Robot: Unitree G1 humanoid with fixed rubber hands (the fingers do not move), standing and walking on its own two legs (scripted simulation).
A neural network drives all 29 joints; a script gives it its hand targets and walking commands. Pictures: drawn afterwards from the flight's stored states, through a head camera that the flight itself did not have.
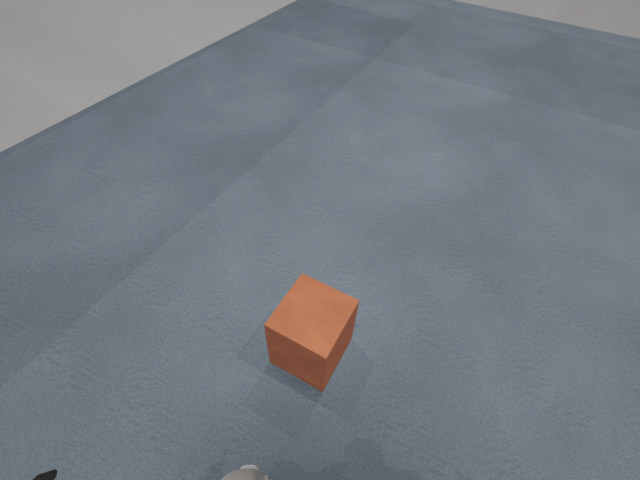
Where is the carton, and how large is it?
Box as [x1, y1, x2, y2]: [264, 273, 358, 391]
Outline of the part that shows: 302,273 264,324 269,360 322,391 351,338 358,300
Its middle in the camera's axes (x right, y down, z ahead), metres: -0.02 +0.30 +1.21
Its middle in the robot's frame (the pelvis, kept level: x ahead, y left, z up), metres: +0.64 +0.02 -0.64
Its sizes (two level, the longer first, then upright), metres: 0.210 0.200 0.250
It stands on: the floor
